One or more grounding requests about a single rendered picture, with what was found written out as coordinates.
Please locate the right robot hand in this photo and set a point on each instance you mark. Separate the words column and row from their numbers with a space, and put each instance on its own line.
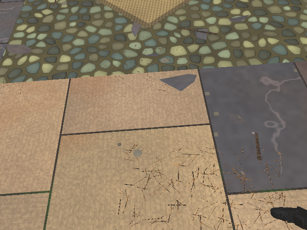
column 297, row 215

